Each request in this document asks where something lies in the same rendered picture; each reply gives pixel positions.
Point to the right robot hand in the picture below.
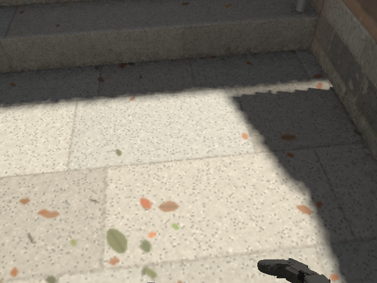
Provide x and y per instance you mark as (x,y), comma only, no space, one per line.
(292,270)

